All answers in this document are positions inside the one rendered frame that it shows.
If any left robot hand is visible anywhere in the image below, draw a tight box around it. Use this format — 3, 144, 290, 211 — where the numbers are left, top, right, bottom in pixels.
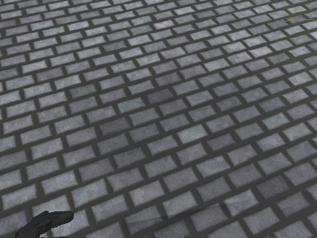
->
15, 210, 74, 238

